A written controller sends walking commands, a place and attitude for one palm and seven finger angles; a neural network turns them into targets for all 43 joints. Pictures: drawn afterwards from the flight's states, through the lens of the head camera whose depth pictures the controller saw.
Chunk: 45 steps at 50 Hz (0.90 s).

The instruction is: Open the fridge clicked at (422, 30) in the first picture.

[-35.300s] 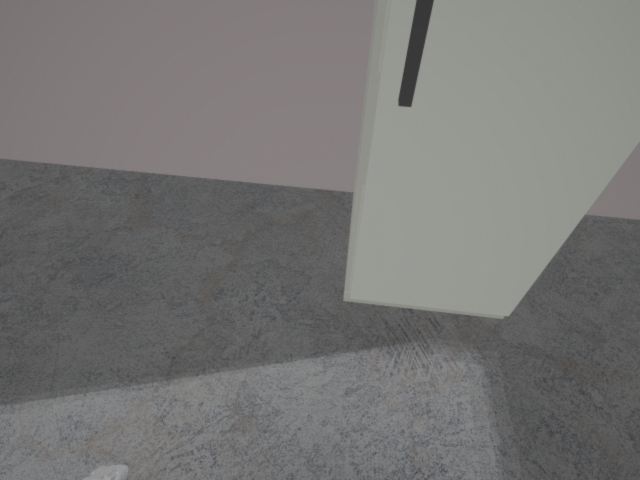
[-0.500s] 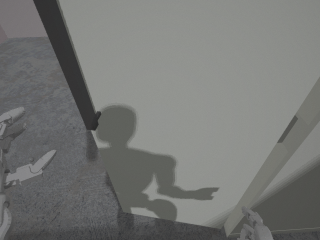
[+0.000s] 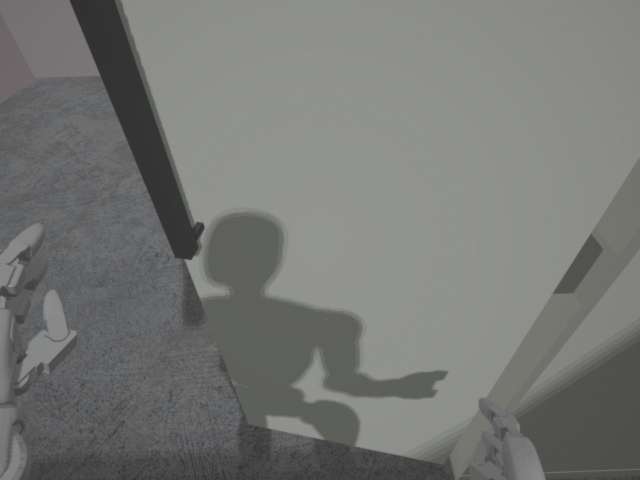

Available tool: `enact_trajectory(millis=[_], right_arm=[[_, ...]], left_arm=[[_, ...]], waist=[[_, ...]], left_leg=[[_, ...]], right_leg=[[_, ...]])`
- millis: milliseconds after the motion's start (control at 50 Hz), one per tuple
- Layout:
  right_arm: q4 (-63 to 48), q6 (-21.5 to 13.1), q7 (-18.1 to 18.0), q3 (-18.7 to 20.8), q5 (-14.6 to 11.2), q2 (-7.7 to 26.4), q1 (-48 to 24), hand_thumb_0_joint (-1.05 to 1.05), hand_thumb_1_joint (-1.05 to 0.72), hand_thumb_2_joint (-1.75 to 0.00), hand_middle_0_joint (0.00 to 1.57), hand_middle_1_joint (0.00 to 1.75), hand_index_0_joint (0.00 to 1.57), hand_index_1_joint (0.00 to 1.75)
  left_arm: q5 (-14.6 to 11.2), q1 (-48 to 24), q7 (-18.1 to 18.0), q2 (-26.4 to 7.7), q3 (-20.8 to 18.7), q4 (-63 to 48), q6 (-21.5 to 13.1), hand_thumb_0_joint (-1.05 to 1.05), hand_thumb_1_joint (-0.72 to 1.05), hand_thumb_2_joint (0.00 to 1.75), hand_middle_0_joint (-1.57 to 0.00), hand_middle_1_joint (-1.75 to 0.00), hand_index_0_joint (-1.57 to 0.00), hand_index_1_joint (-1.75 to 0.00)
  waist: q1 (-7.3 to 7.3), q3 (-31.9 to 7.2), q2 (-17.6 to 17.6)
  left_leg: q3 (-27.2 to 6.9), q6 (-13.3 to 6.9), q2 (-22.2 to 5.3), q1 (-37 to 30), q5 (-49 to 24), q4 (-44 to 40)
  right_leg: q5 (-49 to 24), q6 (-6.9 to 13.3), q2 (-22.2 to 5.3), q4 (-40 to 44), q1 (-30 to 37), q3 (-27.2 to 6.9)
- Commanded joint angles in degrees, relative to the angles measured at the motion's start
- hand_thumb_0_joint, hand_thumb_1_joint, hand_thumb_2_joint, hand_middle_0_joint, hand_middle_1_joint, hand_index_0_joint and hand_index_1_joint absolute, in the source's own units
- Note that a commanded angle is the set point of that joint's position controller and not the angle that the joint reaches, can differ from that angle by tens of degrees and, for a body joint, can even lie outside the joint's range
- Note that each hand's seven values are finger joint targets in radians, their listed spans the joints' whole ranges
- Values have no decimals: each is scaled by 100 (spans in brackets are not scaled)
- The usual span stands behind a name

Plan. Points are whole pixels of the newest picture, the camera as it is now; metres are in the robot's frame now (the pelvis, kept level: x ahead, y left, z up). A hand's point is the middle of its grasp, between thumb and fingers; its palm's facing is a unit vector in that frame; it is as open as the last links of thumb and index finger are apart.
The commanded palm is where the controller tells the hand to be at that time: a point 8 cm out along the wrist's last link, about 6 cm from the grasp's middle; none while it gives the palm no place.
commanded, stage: draw the hand back to the body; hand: left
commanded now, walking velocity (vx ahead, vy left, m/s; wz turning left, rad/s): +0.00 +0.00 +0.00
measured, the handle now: (155, 132) +0.39 +0.24 +0.27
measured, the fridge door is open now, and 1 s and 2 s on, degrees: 77 77 77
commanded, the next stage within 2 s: step back with the hand held close in 0.06 s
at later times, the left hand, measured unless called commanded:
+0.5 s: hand (76, 343) +0.19 +0.27 +0.15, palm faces +0.34 -0.82 -0.47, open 7.4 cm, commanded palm +0.12 +0.32 +0.18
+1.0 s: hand out of the picture +0.09 +0.30 +0.16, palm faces +0.49 -0.74 -0.46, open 7.4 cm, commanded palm +0.03 +0.33 +0.18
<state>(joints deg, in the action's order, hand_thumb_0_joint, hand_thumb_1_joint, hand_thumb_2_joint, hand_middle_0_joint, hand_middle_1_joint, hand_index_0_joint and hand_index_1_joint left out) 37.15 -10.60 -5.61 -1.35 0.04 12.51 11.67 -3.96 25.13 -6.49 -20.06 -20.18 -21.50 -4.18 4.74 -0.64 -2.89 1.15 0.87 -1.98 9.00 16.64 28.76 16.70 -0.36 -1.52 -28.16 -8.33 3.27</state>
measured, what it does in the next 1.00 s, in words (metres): shifts its weight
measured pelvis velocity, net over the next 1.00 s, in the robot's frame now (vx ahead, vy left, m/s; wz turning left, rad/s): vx -0.10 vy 0.03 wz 0.04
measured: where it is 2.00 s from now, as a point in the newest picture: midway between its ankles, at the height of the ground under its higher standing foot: outside the picture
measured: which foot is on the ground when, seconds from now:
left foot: down 0.00-1.00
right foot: down 0.00-1.00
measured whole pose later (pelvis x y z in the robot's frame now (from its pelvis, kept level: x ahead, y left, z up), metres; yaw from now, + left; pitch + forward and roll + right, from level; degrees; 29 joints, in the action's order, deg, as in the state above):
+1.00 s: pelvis -0.10 +0.03 -0.02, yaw +2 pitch -1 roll -2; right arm 32.9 -8.7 -4.2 -1.0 -0.1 11.7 14.4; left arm -0.2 27.9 -7.8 -23.4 -26.9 -28.1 -15.7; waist 0.2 2.6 0.6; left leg 0.2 -2.4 -1.1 25.6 13.6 39.0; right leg 11.7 -2.0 0.6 -34.5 -21.7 -0.8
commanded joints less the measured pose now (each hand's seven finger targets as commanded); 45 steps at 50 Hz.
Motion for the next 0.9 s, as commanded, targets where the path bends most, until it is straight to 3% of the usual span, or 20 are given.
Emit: enact_trajectory(millis=[0,80,140,160,180,220,240,280,340,380,420,480,500,560,640,720,760,780,820,880], right_arm=[[-893,-339,-71,261,13,606,-713,0,-90,-90,20,30,20,30],[-908,-354,-71,276,11,627,-734,0,-90,-90,20,30,20,30],[-917,-363,-67,263,1,594,-725,0,-90,-90,20,30,20,30],[-895,-370,-54,234,4,583,-748,0,-90,-90,20,30,20,30],[-1153,-248,-36,120,-78,626,-691,0,-90,-90,20,30,20,30],[-891,-40,14,242,2,620,-576,0,-90,-90,20,30,20,30],[-962,67,58,269,16,639,-560,0,-90,-90,20,30,20,30],[-1088,185,70,309,16,667,-648,0,-90,-90,20,30,20,30],[-1279,340,67,319,7,654,-658,0,-90,-90,20,30,20,30],[-1355,394,29,334,11,651,-722,0,-90,-90,20,30,20,30],[-1441,447,26,326,-3,622,-679,0,-90,-90,20,30,20,30],[-1486,433,4,355,-1,647,-672,0,-90,-90,20,30,20,30],[-1485,433,3,329,-6,632,-622,0,-90,-90,20,30,20,30],[-1461,364,8,351,-23,690,-515,0,-90,-90,20,30,20,30],[-1422,246,10,353,-30,715,-430,0,-90,-90,20,30,20,30],[-1354,131,6,347,-1,713,-362,0,-90,-90,20,30,20,30],[-1323,77,8,351,10,745,-360,0,-90,-90,20,30,20,30],[-1320,36,-16,371,22,781,-403,0,-90,-90,20,30,20,30],[-1335,-36,-11,360,-8,768,-386,0,-90,-90,20,30,20,30],[-1360,-129,2,426,-7,819,-390,0,-90,-90,20,30,20,30]], left_arm=[[37,-601,-106,-1204,-712,-1236,-361,0,90,90,-20,-30,-20,-30],[27,-569,-98,-1257,-773,-1266,-367,0,90,90,-20,-30,-20,-30],[36,-574,-105,-1227,-755,-1261,-388,0,90,90,-20,-30,-20,-30],[61,-813,-71,-928,-371,-1254,-388,0,90,90,-20,-30,-20,-30],[84,-2028,-190,-1809,-1344,-1559,-719,0,90,90,-20,-30,-20,-30],[120,-668,-87,-1106,-827,-756,-764,0,90,90,-20,-30,-20,-30],[139,-384,-55,-954,-682,-771,-773,0,90,90,-20,-30,-20,-30],[158,-156,-79,-1024,-747,-1141,-847,0,90,90,-20,-30,-20,-30],[157,196,-164,-1194,-945,-1591,-917,0,90,90,-20,-30,-20,-30],[163,317,-230,-1430,-1193,-1774,-937,0,90,90,-20,-30,-20,-30],[142,436,-251,-1384,-1210,-1880,-957,0,90,90,-20,-30,-20,-30],[131,521,-277,-1492,-1351,-1945,-998,0,90,90,-20,-30,-20,-30],[122,534,-273,-1369,-1247,-1872,-999,0,90,90,-20,-30,-20,-30],[158,430,-278,-1259,-1165,-1771,-1041,0,90,90,-20,-30,-20,-30],[223,239,-291,-1194,-1084,-1690,-1119,0,90,90,-20,-30,-20,-30],[270,7,-327,-1252,-1071,-1821,-1243,0,90,90,-20,-30,-20,-30],[302,-120,-345,-1273,-1081,-1874,-1300,0,90,90,-20,-30,-20,-30],[315,-182,-360,-1399,-1209,-1977,-1334,0,90,90,-20,-30,-20,-30],[337,-123,-353,-1272,-1164,-1944,-1394,0,90,90,-20,-30,-20,-30],[407,78,-317,-1381,-1422,-1774,-1472,0,90,90,-20,-30,-20,-30]], waist=[[-11,-336,-120],[9,-322,29],[0,-283,-103],[-67,-203,-169],[-200,488,-313],[-303,146,835],[-306,-77,857],[-281,-499,427],[-268,-962,42],[-238,-1048,-145],[-255,-1080,-192],[-243,-944,-300],[-287,-853,-281],[-334,-580,-350],[-385,-291,-66],[-418,-213,187],[-422,-155,-36],[-407,-221,-205],[-383,-374,-574],[-334,-391,-817]], left_leg=[[61,-272,15,-147,-1265,-371],[53,-271,5,-142,-1266,-381],[60,-262,6,-138,-1178,-396],[56,-261,25,-138,-1091,-406],[-41,-310,-85,243,-761,-370],[-25,-336,-69,169,-786,22],[1,-326,-81,160,-918,80],[14,-314,-163,60,-1433,-22],[-93,-323,-340,13,-2287,-256],[-159,-333,-410,22,-2598,-321],[-268,-356,-475,293,-2606,-411],[-350,-394,-519,760,-2017,-557],[-379,-405,-519,979,-1742,-604],[-400,-468,-536,1702,-374,-746],[-453,-509,-381,2294,1246,-737],[-471,-469,-248,2121,1528,-525],[-563,-498,-306,2182,1710,-616],[-672,-533,-371,2266,1685,-781],[-861,-618,-561,2647,1888,-1098],[-1149,-807,-801,3477,2451,-1308]], right_leg=[[-1267,70,-108,476,-68,-53],[-1232,70,-88,510,-65,-48],[-1153,71,-101,495,-98,-53],[-1048,66,-102,519,-187,-55],[-1384,59,-346,873,-585,-542],[-1877,133,-553,912,-597,-800],[-2120,150,-651,818,-494,-812],[-2653,129,-678,538,-265,-720],[-2716,20,-463,95,-15,-463],[-2681,-19,-356,-52,9,-372],[-2527,-42,-238,-231,142,-311],[-2249,-61,-153,-308,242,-329],[-2139,-67,-139,-330,281,-333],[-1687,-65,-108,-364,367,-451],[-757,-20,-169,-67,195,-700],[230,49,-263,386,-359,-868],[525,34,-199,370,-444,-828],[294,4,-103,211,-244,-727],[-129,-69,92,-362,281,-546],[-611,-120,320,-1056,1006,-522]])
